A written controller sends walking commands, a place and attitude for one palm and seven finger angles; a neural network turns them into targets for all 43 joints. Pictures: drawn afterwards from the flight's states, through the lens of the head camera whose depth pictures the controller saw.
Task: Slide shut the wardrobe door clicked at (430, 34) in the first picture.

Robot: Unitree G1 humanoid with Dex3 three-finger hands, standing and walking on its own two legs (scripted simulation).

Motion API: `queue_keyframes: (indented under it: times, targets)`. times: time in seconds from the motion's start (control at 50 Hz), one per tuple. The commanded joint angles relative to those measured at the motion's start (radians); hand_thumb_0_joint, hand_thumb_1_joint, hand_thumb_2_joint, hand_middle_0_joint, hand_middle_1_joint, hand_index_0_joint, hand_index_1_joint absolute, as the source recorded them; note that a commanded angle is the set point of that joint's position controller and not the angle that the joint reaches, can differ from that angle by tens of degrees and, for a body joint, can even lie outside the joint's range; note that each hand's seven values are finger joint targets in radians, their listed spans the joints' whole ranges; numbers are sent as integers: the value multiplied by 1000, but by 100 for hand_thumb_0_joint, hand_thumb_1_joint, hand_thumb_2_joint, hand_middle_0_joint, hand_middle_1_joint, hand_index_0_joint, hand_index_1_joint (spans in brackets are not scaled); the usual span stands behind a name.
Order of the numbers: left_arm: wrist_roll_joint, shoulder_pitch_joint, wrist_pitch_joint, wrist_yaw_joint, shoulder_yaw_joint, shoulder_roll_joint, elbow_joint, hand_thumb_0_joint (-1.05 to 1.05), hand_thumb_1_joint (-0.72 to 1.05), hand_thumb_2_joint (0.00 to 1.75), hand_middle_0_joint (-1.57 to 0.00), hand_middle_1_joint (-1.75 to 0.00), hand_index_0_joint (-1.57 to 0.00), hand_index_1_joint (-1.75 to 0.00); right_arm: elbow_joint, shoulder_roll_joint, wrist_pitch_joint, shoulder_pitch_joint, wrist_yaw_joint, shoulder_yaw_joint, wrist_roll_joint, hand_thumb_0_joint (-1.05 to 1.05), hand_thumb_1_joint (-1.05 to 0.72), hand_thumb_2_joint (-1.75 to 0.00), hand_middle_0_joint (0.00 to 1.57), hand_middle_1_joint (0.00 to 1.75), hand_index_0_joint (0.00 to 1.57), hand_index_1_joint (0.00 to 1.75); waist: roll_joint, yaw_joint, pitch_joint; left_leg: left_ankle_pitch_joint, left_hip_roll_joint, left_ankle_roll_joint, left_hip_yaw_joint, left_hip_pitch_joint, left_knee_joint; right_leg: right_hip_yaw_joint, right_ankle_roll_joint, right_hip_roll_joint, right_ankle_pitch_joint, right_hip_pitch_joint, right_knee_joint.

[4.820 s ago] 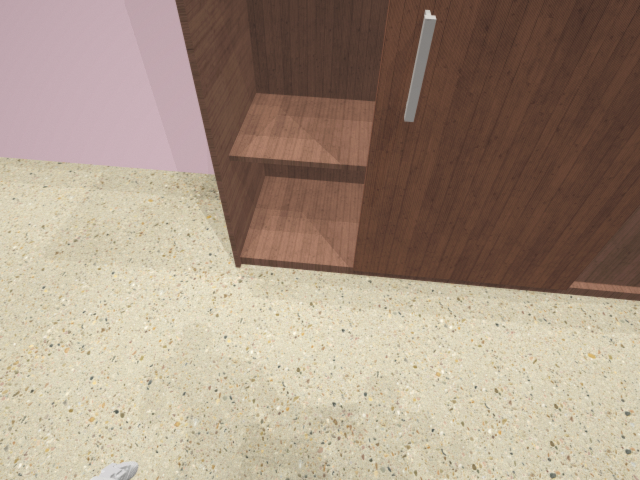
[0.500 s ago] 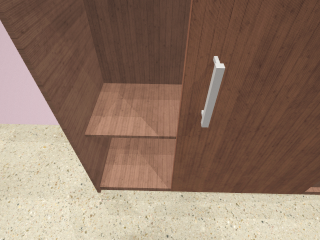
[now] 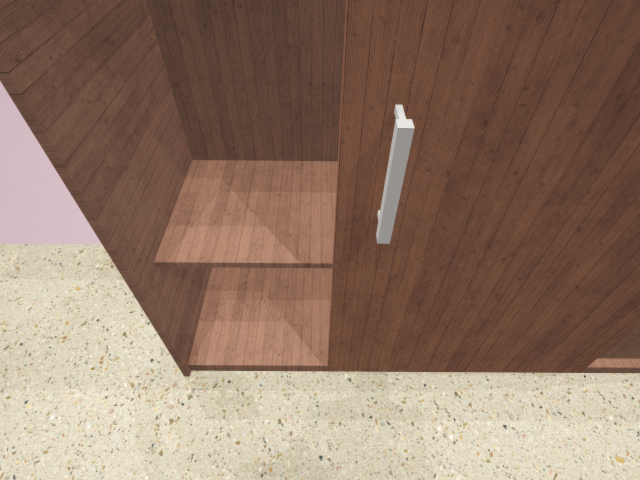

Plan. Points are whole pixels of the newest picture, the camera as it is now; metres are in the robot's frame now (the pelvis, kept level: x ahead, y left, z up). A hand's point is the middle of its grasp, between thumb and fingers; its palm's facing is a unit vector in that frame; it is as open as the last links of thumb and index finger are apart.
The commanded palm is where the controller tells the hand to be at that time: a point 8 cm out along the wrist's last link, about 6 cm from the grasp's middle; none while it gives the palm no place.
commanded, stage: look again from close up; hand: right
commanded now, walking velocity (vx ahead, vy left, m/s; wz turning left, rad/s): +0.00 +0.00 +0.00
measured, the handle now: (390, 180) +0.54 -0.08 +0.08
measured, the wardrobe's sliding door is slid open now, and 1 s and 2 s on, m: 0.45 0.45 0.45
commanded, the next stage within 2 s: shuffle to correct the standing spot in 1.96 s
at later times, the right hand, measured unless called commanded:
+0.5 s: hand out of the picture -0.04 -0.18 -0.18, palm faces +0.04 +0.99 -0.16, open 7.4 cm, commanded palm none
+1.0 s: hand out of the picture -0.04 -0.17 -0.18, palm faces +0.04 +0.98 -0.17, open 7.4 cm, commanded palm none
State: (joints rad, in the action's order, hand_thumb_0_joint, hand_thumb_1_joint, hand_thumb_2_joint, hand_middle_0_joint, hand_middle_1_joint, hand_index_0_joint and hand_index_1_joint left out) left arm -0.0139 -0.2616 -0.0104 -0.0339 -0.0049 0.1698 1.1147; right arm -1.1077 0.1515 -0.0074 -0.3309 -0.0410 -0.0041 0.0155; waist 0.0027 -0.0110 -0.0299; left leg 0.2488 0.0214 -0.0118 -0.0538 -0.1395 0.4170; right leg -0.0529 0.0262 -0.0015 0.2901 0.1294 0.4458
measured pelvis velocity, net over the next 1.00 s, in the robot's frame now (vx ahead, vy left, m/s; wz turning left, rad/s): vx -0.02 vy -0.01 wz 0.02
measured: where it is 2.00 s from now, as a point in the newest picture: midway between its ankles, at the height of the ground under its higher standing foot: outside the picture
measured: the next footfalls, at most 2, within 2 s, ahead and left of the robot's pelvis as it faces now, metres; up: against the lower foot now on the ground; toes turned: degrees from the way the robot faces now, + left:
none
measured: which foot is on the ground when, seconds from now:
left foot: down 0.00-1.00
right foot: down 0.00-1.00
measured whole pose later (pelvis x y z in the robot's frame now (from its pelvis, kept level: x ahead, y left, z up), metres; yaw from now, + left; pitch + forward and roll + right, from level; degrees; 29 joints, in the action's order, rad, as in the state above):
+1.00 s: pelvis -0.02 -0.01 +0.00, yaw +1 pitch -1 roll +0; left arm -0.01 -0.32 -0.02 -0.04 0.00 0.12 1.12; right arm -1.13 0.09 -0.01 -0.34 -0.05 -0.01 0.02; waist 0.01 0.00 -0.03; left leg 0.23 0.05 -0.03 -0.03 -0.19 0.44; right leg -0.08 0.05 0.03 0.26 0.15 0.43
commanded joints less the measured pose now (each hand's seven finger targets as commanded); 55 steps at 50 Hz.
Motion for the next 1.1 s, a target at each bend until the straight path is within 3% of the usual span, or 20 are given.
queue_keyframes:
  times: [0.0,0.18,0.24,0.36,0.44,0.72,0.88,1.08]
  targets:
    - [4,-56,-13,-6,14,95,-23,0,90,90,-20,-30,-20,-30,24,89,-13,-52,-5,-10,-3,0,-90,-90,20,30,20,30,4,7,-59,-135,84,29,74,0,-63,99,12,-99,-163,84,-118]
    - [4,-109,-15,-6,13,71,-1,0,90,90,-20,-30,-20,-30,9,61,-8,-75,-8,-10,-1,0,-90,-90,20,30,20,30,-2,4,-77,-99,83,22,62,-5,-50,113,16,-98,-124,119,-141]
    - [2,-125,-16,-8,14,65,0,0,90,90,-20,-30,-20,-30,5,46,-5,-81,-9,-9,-1,0,-90,-90,20,30,20,30,26,4,-76,-100,78,21,57,-13,-35,125,19,-104,-115,119,-160]
    - [5,-141,-17,-7,18,54,2,0,90,90,-20,-30,-20,-30,4,39,-6,-93,-11,-10,2,0,-90,-90,20,30,20,30,-3,5,-79,-100,78,17,57,-19,-33,124,21,-104,-109,123,-157]
    - [3,-146,-18,-8,19,50,0,0,90,90,-20,-30,-20,-30,2,24,-5,-101,-11,-11,2,0,-90,-90,20,30,20,30,20,7,-83,-103,76,17,59,-38,-24,129,21,-106,-100,119,-169]
    - [4,-148,-20,-11,21,43,-9,0,90,90,-20,-30,-20,-30,-1,18,-8,-110,-12,-14,3,0,-90,-90,20,30,20,30,5,11,-58,-143,79,18,71,-44,-23,112,20,-103,-181,82,-143]
    - [4,-140,-16,-9,20,43,-9,0,90,90,-20,-30,-20,-30,-4,24,-8,-104,-11,-15,4,0,-90,-90,20,30,20,30,-6,11,-75,-118,79,21,81,-56,-32,106,17,-99,-134,97,-142]
    - [4,-135,-17,-8,20,40,-5,0,90,90,-20,-30,-20,-30,2,31,-13,-92,-10,-18,2,0,-90,-90,20,30,20,30,-17,10,-51,-147,83,29,91,-46,-38,95,13,-97,-177,82,-118]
